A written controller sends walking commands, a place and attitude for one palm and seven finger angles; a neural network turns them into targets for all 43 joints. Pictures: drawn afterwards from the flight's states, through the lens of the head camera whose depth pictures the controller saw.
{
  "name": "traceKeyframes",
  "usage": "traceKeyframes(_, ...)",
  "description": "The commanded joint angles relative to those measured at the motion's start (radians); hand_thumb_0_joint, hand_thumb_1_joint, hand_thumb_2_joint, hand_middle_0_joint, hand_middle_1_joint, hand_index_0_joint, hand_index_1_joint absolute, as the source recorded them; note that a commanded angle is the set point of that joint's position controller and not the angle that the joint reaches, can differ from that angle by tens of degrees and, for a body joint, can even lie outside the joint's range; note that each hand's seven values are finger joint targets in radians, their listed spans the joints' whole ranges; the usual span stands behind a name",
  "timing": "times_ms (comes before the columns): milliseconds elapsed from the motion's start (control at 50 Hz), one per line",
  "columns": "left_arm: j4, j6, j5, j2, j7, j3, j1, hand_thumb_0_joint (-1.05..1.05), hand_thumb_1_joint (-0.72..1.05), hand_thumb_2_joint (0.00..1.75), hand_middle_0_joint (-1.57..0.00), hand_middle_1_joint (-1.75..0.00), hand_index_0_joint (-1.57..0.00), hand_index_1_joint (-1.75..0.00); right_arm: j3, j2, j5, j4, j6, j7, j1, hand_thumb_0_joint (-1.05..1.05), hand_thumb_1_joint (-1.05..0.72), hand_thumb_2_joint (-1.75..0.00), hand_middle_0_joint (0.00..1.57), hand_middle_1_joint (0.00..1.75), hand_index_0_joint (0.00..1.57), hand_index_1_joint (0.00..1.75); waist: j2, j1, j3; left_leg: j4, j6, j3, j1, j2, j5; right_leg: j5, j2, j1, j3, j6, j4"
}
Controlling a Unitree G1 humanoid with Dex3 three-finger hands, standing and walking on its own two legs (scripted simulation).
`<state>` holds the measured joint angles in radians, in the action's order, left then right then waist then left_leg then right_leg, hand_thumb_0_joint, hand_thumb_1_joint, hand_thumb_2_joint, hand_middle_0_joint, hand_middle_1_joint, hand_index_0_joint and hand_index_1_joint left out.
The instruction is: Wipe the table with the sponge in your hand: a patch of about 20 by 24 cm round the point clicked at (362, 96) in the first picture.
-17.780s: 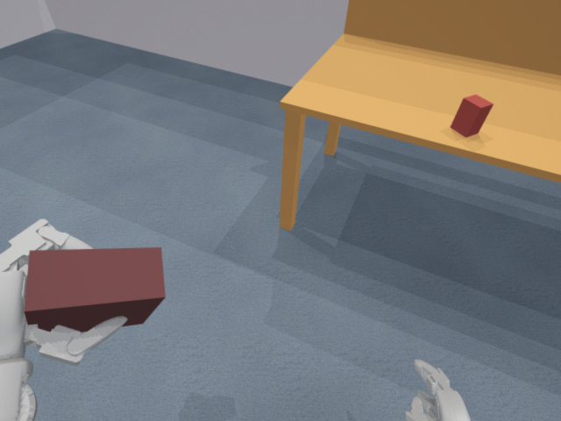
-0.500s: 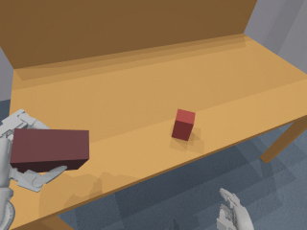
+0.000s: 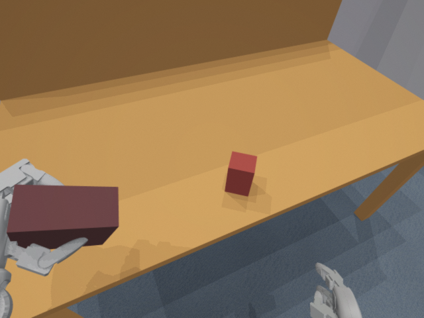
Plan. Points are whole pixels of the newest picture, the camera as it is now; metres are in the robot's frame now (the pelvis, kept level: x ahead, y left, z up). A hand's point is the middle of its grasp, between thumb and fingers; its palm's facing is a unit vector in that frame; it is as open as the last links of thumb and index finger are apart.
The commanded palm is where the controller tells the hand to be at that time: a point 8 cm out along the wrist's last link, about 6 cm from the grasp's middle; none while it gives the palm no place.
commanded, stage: come to a stop and stand still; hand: left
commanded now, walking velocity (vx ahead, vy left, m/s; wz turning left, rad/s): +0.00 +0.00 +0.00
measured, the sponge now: (81, 219) +0.23 +0.21 +0.13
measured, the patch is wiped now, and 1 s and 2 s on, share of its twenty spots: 0.00 0.00 0.00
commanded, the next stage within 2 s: look again from close up in 0.72 s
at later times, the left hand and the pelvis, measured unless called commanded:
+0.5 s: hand out of the picture +0.19 +0.33 +0.16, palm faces +0.42 -0.83 -0.36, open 9.9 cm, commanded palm +0.13 +0.35 +0.18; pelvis -0.03 +0.06 +0.00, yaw +1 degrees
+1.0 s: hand out of the picture +0.19 +0.32 +0.16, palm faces +0.37 -0.84 -0.39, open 9.9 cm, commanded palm +0.13 +0.35 +0.18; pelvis -0.03 +0.07 +0.00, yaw +1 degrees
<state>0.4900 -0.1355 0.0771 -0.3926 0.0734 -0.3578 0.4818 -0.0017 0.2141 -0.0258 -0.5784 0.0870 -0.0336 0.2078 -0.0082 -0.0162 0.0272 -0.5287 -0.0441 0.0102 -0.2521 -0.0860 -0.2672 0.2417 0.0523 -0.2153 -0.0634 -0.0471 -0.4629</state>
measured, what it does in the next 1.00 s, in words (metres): shifts its weight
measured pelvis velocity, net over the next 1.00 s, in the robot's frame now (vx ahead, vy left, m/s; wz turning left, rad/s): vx -0.03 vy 0.07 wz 0.02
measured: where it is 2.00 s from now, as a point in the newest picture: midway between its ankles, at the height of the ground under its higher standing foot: outside the picture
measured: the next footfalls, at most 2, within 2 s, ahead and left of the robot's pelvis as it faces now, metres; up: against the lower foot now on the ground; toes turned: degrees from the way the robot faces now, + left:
none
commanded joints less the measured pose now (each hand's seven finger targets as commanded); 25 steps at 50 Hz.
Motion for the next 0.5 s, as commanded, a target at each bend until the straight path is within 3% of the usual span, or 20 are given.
traceKeyframes(0, 0.228, -0.078, 0.006, -0.182, 0.031, -0.142, -0.045, 0.00, 0.10, 1.30, -1.20, -1.60, -1.20, -1.60, -0.036, 0.106, 0.000, 0.158, 0.059, -0.003, -0.109, 0.00, -0.90, -0.90, 0.20, 0.30, 0.20, 0.30, 0.057, 0.020, -0.167, 0.060, 0.066, -0.020, 0.078, -0.012, 0.246, -0.385, -0.144, 0.078, 0.122, 0.026, 0.092)
traceKeyframes(20, 0.347, -0.157, -0.134, -0.879, 0.027, -0.666, -0.984, 0.00, 0.10, 1.30, -1.20, -1.60, -1.20, -1.60, -0.079, 0.115, 0.052, 0.085, 0.117, -0.018, 0.092, 0.00, -0.90, -0.90, 0.20, 0.30, 0.20, 0.30, -0.117, 0.057, 0.026, -0.062, 0.041, 0.141, -0.055, 0.041, 0.156, -0.407, -0.104, -0.047, 0.150, 0.138, 0.210)
traceKeyframes(40, -0.169, -0.123, -0.054, -0.310, -0.011, -0.273, -0.455, 0.00, 0.10, 1.30, -1.20, -1.60, -1.20, -1.60, -0.041, 0.049, 0.041, 0.082, 0.113, -0.016, -0.025, 0.00, -0.90, -0.90, 0.20, 0.30, 0.20, 0.30, -0.120, 0.053, -0.132, -0.034, 0.058, 0.049, -0.036, 0.112, 0.103, -0.454, -0.187, 0.077, 0.213, 0.012, 0.116)
traceKeyframes(60, -0.147, -0.126, -0.039, -0.203, -0.016, -0.182, -0.272, 0.00, 0.10, 1.30, -1.20, -1.60, -1.20, -1.60, -0.066, 0.112, 0.020, 0.155, 0.123, -0.010, -0.004, 0.00, -0.90, -0.90, 0.20, 0.30, 0.20, 0.30, -0.021, 0.077, -0.112, -0.009, 0.046, 0.058, -0.011, 0.082, 0.113, -0.535, -0.205, 0.103, 0.283, 0.029, 0.124)
traceKeyframes(80, -0.005, -0.148, -0.015, -0.154, -0.015, -0.109, -0.226, 0.00, 0.10, 1.30, -1.20, -1.60, -1.20, -1.60, -0.058, 0.116, 0.017, 0.148, 0.125, 0.000, -0.014, 0.00, -0.90, -0.90, 0.20, 0.30, 0.20, 0.30, 0.067, 0.063, -0.170, 0.073, 0.061, 0.031, 0.010, 0.076, 0.117, -0.455, -0.200, 0.172, 0.213, 0.032, 0.084)
traceKeyframes(100, 0.042, -0.156, 0.002, -0.093, -0.006, -0.063, -0.143, 0.00, 0.10, 1.30, -1.20, -1.60, -1.20, -1.60, -0.051, 0.104, 0.006, 0.145, 0.132, 0.014, -0.062, 0.00, -0.90, -0.90, 0.20, 0.30, 0.20, 0.30, 0.138, 0.060, -0.196, 0.115, 0.070, 0.017, 0.089, 0.050, 0.210, -0.344, -0.156, 0.153, 0.159, 0.044, 0.048)
traceKeyframes(140, 0.156, -0.152, -0.008, -0.129, 0.013, -0.056, -0.119, 0.00, 0.10, 1.30, -1.20, -1.60, -1.20, -1.60, -0.053, 0.114, 0.014, 0.155, 0.137, 0.024, -0.075, 0.00, -0.90, -0.90, 0.20, 0.30, 0.20, 0.30, 0.063, 0.067, -0.181, 0.107, 0.073, -0.015, 0.098, 0.018, 0.274, -0.233, -0.126, 0.111, 0.116, 0.052, 0.056)
traceKeyframes(180, 0.150, -0.145, -0.012, -0.144, 0.027, -0.076, -0.085, 0.00, 0.10, 1.30, -1.20, -1.60, -1.20, -1.60, -0.048, 0.113, 0.018, 0.153, 0.138, 0.022, -0.077, 0.00, -0.90, -0.90, 0.20, 0.30, 0.20, 0.30, -0.026, 0.064, -0.151, 0.123, 0.069, -0.031, 0.047, 0.022, 0.168, -0.131, -0.120, 0.098, 0.117, 0.042, 0.089)
traceKeyframes(260, 0.169, -0.164, -0.013, -0.197, 0.040, -0.148, -0.160, 0.00, 0.10, 1.30, -1.20, -1.60, -1.20, -1.60, -0.038, 0.110, 0.016, 0.153, 0.138, -0.002, -0.094, 0.00, -0.90, -0.90, 0.20, 0.30, 0.20, 0.30, 0.009, 0.050, -0.090, 0.188, 0.069, -0.072, 0.001, 0.018, 0.040, -0.029, -0.107, 0.052, 0.103, 0.035, 0.096)
traceKeyframes(300, 0.194, -0.176, -0.018, -0.236, 0.045, -0.183, -0.208, 0.00, 0.10, 1.30, -1.20, -1.60, -1.20, -1.60, -0.030, 0.107, 0.012, 0.148, 0.141, -0.010, -0.118, 0.00, -0.90, -0.90, 0.20, 0.30, 0.20, 0.30, 0.103, 0.046, -0.082, 0.220, 0.076, -0.084, -0.024, 0.002, -0.005, -0.034, -0.097, 0.070, 0.088, 0.038, 0.065)
traceKeyframes(320, 0.183, -0.182, -0.020, -0.199, 0.041, -0.151, -0.228, 0.00, 0.10, 1.30, -1.20, -1.60, -1.20, -1.60, -0.027, 0.101, 0.015, 0.151, 0.143, -0.015, -0.104, 0.00, -0.90, -0.90, 0.20, 0.30, 0.20, 0.30, 0.135, 0.044, -0.085, 0.238, 0.082, -0.091, -0.061, -0.009, -0.047, -0.030, -0.104, 0.100, 0.071, 0.038, 0.042)
traceKeyframes(400, 0.201, -0.195, -0.030, -0.171, 0.039, -0.120, -0.251, 0.00, 0.10, 1.30, -1.20, -1.60, -1.20, -1.60, -0.023, 0.097, 0.011, 0.145, 0.169, -0.004, -0.107, 0.00, -0.90, -0.90, 0.20, 0.30, 0.20, 0.30, 0.166, 0.047, -0.099, 0.257, 0.078, -0.096, -0.076, -0.017, -0.062, -0.058, -0.092, 0.142, 0.057, 0.040, 0.008)
traceKeyframes(420, 0.185, -0.198, -0.032, -0.139, 0.036, -0.088, -0.254, 0.00, 0.10, 1.30, -1.20, -1.60, -1.20, -1.60, -0.023, 0.097, 0.015, 0.141, 0.169, -0.002, -0.088, 0.00, -0.90, -0.90, 0.20, 0.30, 0.20, 0.30, 0.149, 0.047, -0.093, 0.263, 0.077, -0.108, -0.087, -0.022, -0.072, -0.052, -0.093, 0.141, 0.048, 0.040, 0.009)
traceKeyframes(480, 0.188, -0.194, -0.042, -0.118, 0.036, -0.066, -0.234, 0.00, 0.10, 1.30, -1.20, -1.60, -1.20, -1.60, -0.029, 0.104, 0.018, 0.135, 0.175, 0.011, -0.073, 0.00, -0.90, -0.90, 0.20, 0.30, 0.20, 0.30, 0.112, 0.048, -0.103, 0.245, 0.067, -0.106, -0.075, -0.017, -0.022, -0.082, -0.092, 0.150, 0.057, 0.039, 0.020)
